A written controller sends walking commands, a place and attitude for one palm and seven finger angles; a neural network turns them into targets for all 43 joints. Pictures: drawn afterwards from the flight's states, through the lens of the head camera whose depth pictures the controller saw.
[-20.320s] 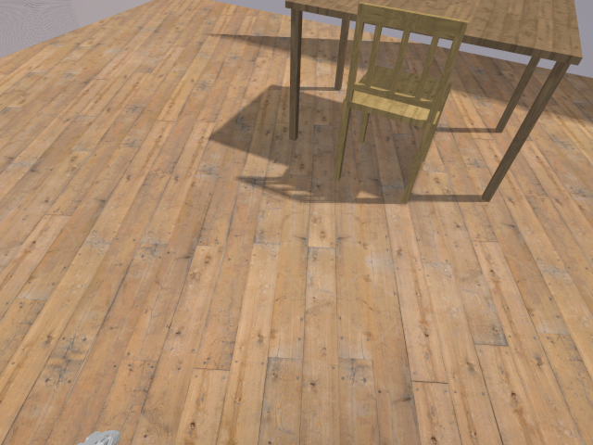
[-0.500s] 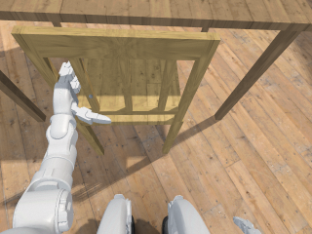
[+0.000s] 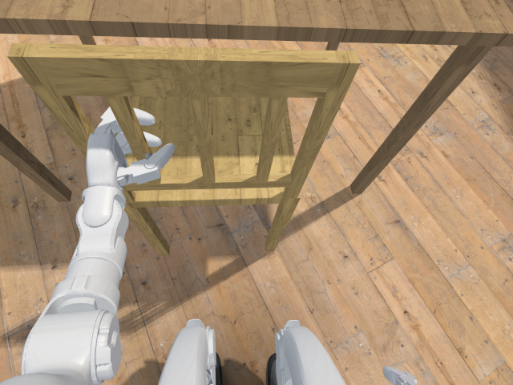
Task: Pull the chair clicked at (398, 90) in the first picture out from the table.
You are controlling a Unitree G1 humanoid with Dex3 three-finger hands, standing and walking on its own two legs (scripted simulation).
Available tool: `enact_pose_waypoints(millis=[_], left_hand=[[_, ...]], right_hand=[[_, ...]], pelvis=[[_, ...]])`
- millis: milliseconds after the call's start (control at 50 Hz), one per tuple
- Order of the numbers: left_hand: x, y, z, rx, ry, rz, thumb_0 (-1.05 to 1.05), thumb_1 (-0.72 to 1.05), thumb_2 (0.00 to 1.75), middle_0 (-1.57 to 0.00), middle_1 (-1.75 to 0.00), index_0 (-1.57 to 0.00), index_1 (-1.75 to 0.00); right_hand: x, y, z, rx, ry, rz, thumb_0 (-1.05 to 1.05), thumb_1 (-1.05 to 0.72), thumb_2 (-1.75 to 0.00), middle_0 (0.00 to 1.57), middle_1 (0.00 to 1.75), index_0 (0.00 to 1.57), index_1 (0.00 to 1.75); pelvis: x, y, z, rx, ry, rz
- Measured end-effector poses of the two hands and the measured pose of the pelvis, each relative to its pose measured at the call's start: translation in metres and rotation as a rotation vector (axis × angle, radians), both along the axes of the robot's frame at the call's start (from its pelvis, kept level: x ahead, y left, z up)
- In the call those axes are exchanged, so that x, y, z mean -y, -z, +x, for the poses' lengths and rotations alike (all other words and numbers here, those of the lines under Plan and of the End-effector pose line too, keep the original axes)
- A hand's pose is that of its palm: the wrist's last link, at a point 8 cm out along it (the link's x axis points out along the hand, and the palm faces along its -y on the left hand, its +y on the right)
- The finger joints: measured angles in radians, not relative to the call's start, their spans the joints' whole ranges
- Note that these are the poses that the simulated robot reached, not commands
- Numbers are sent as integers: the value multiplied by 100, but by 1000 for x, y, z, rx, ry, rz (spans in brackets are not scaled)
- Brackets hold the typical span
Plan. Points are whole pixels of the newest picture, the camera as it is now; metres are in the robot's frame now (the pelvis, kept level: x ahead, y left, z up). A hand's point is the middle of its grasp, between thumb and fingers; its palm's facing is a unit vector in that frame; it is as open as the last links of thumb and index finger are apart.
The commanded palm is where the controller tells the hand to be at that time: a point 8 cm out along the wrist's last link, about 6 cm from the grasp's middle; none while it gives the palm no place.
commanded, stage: hook a spindle and tug to test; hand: left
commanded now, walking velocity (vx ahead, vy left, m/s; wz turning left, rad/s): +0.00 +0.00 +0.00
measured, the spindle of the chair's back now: (205, 144) +0.49 +0.07 +0.01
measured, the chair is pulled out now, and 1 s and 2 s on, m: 0.00 0.03 0.13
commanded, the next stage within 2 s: step backward, pulling the chair out in 0.74 s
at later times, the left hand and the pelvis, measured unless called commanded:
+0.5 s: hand (149, 160) +0.45 +0.15 +0.02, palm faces +0.05 -1.00 -0.01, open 5.4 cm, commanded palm +0.40 +0.20 +0.02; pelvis +0.02 +0.00 +0.01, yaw -1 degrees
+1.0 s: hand (150, 172) +0.42 +0.14 +0.04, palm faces +0.06 -0.99 -0.13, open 5.6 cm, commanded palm +0.39 +0.19 +0.03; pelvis +0.04 +0.00 +0.06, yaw +0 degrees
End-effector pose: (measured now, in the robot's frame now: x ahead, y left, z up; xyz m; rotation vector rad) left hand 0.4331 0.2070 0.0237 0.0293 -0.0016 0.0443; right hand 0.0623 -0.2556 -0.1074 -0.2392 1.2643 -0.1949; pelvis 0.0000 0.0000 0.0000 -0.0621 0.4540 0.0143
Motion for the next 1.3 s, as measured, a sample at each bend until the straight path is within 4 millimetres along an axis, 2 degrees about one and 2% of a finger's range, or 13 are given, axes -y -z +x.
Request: enact_pose_waypoints(millis=[160, 480, 700, 880, 980, 1080, 1200, 1300], left_hand=[[1, 0, 0, -9, -1, -11, 1, 69, 81, -47, -142, -48, -143], [4, -1, -8, -24, -5, -19, 2, 74, 77, -41, -143, -42, -145], [6, -2, -29, -32, 8, -22, 2, 74, 76, -39, -141, -40, -144], [6, -3, -36, -30, 9, -6, 2, 72, 77, -41, -140, -40, -143], [10, -23, -36, -265, -28, 82, 6, 72, 79, -37, -126, -40, -144], [15, -33, -39, -409, -46, 55, 8, 73, 79, -29, -114, -42, -144], [16, -36, -41, -452, 13, 73, 7, 73, 77, -28, -114, -47, -144], [18, -36, -45, -458, 38, 88, 7, 73, 76, -28, -115, -48, -144]], right_hand=[[1, -3, 5, 10, 8, 1, 1, -90, -90, 20, 30, 20, 30], [-4, -12, 29, 54, 14, 28, 1, -90, -90, 20, 30, 20, 30], [-8, -17, 60, 98, -16, 47, 1, -90, -90, 20, 30, 20, 30], [-8, -14, 82, 135, -44, 37, 1, -90, -90, 20, 30, 20, 30], [-21, -50, 81, 136, 44, 39, 1, -90, -90, 20, 30, 20, 30], [-26, -85, 71, 127, 81, 19, 1, -90, -90, 20, 30, 20, 30], [-13, -110, 50, 76, 88, -71, 1, -90, -90, 20, 30, 20, 30], [-6, -113, 32, 58, 104, -90, 1, -90, -90, 20, 30, 20, 30]], pelvis=[[0, -2, 3, 0, 6, 3], [-1, -11, 18, 2, 21, 9], [-1, -17, 32, 6, 20, 14], [0, -15, 29, 26, 4, 16], [-3, -55, 35, 130, 1, 29], [-8, -88, 44, 186, 16, 26], [-14, -104, 40, 242, 12, 13], [-17, -108, 33, 282, 37, 26]])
